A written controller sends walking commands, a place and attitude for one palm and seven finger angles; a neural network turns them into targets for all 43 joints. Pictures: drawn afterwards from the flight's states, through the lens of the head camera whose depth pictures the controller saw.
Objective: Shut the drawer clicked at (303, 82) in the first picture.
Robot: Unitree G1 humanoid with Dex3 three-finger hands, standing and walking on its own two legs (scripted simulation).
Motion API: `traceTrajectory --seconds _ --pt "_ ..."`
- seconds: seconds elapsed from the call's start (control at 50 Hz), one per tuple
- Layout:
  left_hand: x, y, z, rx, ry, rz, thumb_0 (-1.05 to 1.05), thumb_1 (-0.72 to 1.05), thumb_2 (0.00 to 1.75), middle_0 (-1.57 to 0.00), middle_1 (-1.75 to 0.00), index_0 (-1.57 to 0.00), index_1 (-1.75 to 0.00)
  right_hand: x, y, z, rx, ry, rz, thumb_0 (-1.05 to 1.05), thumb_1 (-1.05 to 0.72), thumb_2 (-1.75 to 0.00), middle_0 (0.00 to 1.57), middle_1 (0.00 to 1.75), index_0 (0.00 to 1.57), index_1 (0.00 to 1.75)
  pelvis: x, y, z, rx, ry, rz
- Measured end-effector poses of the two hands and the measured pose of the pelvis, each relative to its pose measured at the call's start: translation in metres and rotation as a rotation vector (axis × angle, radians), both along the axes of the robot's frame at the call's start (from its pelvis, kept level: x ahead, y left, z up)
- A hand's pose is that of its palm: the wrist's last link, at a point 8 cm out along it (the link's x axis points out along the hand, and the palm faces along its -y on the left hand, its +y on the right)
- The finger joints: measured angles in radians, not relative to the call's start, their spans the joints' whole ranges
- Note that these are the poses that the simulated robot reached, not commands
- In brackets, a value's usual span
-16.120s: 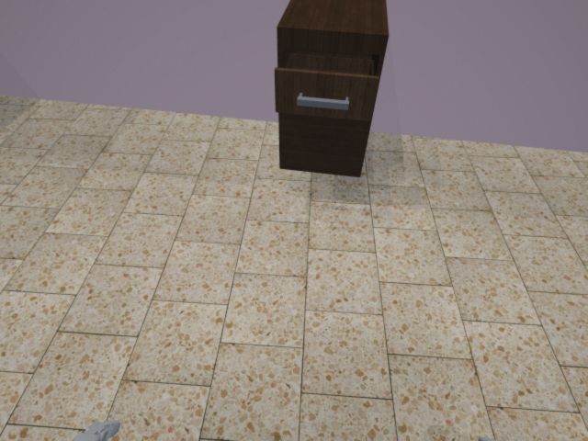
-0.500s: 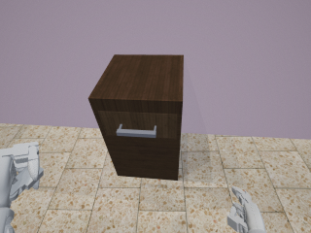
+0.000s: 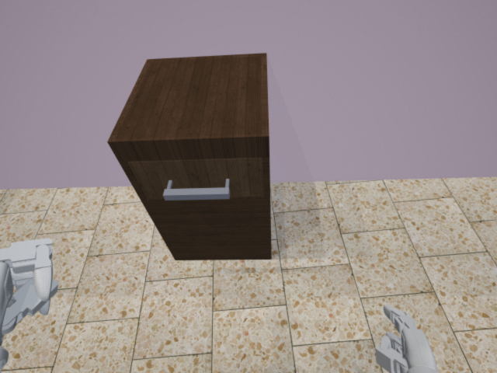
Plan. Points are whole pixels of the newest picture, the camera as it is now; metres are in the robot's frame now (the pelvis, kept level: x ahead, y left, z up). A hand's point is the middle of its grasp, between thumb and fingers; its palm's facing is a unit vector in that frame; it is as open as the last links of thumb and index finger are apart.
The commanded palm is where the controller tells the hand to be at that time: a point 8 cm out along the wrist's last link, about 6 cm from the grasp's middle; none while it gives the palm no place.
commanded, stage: step back with the hand held close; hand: left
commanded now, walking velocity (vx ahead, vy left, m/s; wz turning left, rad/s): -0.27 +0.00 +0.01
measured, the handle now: (197, 188) +0.64 +0.21 -0.22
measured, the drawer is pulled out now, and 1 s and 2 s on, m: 0.00 0.00 0.00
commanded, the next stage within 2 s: stop stepping back and stand still in 0.92 s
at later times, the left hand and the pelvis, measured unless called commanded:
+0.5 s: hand out of the picture +0.11 +0.27 +0.15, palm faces +0.35 -0.82 -0.46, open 3.2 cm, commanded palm +0.04 +0.32 +0.18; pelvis -0.08 +0.03 -0.01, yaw +2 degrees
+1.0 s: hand out of the picture +0.00 +0.26 +0.15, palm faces +0.36 -0.79 -0.49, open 3.2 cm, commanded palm -0.07 +0.30 +0.18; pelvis -0.19 +0.02 -0.01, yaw +2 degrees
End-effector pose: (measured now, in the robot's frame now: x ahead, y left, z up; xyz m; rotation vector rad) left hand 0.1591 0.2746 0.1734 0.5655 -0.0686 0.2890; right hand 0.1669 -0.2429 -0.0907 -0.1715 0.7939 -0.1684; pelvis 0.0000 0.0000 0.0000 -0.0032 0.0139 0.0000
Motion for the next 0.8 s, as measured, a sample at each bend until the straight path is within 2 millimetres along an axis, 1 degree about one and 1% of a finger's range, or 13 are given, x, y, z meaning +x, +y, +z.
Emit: traceTrajectory --seconds 0.04,0.08,0.22,0.28,0.36,0.46,0.54,0.6,0.64,0.7,0.76,0.8 --pt "-0.005 0.0 -0.006 -0.009 0.036 -0.009 0.01 0.89 0.9 -1.4 -1.6 -1.4 -1.6 -0.007 0.0 -0.001 -0.008 0.022 -0.013 0.01 -0.91 -0.9 0.2 0.3 0.2 0.3 -0.003 0.002 0.0 0.002 0.007 -0.003" --pt "-0.011 0.001 -0.007 -0.012 0.049 -0.017 0.01 0.89 0.9 -1.4 -1.6 -1.4 -1.6 -0.014 0.001 -0.001 -0.016 0.038 -0.016 0.01 -0.91 -0.9 0.2 0.3 0.2 0.3 -0.007 0.004 0.0 0.002 0.01 -0.004" --pt "-0.036 0.01 0.009 0.019 -0.036 -0.026 0.01 0.88 0.9 -1.4 -1.6 -1.4 -1.6 -0.028 0.016 0.005 -0.029 0.02 0.002 0.01 -0.91 -0.9 0.2 0.3 0.2 0.3 -0.028 0.012 -0.002 -0.01 0.004 0.004" --pt "-0.048 0.017 0.011 0.019 -0.071 -0.016 0.01 0.88 0.9 -1.4 -1.6 -1.4 -1.6 -0.033 0.024 0.008 -0.02 -0.009 0.006 0.01 -0.91 -0.9 0.2 0.3 0.2 0.3 -0.039 0.017 -0.002 -0.02 -0.001 0.007" --pt "-0.065 0.027 0.005 -0.006 -0.092 -0.001 0.01 0.88 0.9 -1.4 -1.6 -1.4 -1.6 -0.044 0.034 0.012 -0.019 -0.041 0.01 0.01 -0.91 -0.9 0.2 0.3 0.2 0.3 -0.053 0.023 -0.004 -0.034 -0.008 0.012" --pt "-0.085 0.036 -0.004 -0.033 -0.105 0.003 0.01 0.88 0.9 -1.4 -1.6 -1.4 -1.6 -0.063 0.043 0.014 -0.047 -0.048 0.028 0.01 -0.91 -0.9 0.2 0.3 0.2 0.3 -0.07 0.031 -0.006 -0.045 -0.014 0.019" --pt "-0.099 0.041 -0.003 -0.001 -0.121 0.004 0.01 0.88 0.9 -1.4 -1.6 -1.4 -1.6 -0.078 0.048 0.014 -0.067 -0.04 0.058 0.01 -0.91 -0.9 0.2 0.3 0.2 0.3 -0.085 0.031 -0.007 -0.043 -0.011 0.055" --pt "-0.115 0.043 0.002 0.046 -0.14 0.019 0.01 0.88 0.9 -1.4 -1.6 -1.4 -1.6 -0.085 0.051 0.009 -0.067 -0.029 0.101 0.01 -0.9 -0.9 0.2 0.3 0.2 0.3 -0.097 0.026 -0.01 -0.034 0.013 0.105" --pt "-0.128 0.041 0.006 0.077 -0.144 0.029 0.01 0.88 0.9 -1.4 -1.6 -1.4 -1.6 -0.088 0.051 0.003 -0.062 -0.025 0.135 0.01 -0.9 -0.9 0.21 0.3 0.2 0.3 -0.106 0.023 -0.014 -0.03 0.034 0.126" --pt "-0.151 0.037 0.012 0.086 -0.129 0.037 0.01 0.88 0.9 -1.4 -1.6 -1.4 -1.6 -0.092 0.053 -0.004 -0.042 -0.002 0.161 0.01 -0.9 -0.9 0.2 0.3 0.2 0.3 -0.121 0.022 -0.013 -0.046 0.029 0.129" --pt "-0.169 0.036 0.015 0.075 -0.134 0.048 0.01 0.88 0.9 -1.4 -1.6 -1.4 -1.6 -0.1 0.055 -0.004 -0.026 0.022 0.145 0.01 -0.91 -0.9 0.21 0.3 0.2 0.3 -0.125 0.024 -0.01 -0.029 0.023 0.104" --pt "-0.176 0.039 0.016 0.065 -0.157 0.055 0.01 0.88 0.9 -1.4 -1.6 -1.4 -1.6 -0.104 0.057 -0.001 -0.034 0.007 0.133 0.01 -0.91 -0.9 0.21 0.3 0.2 0.3 -0.126 0.028 -0.01 -0.03 0.025 0.094"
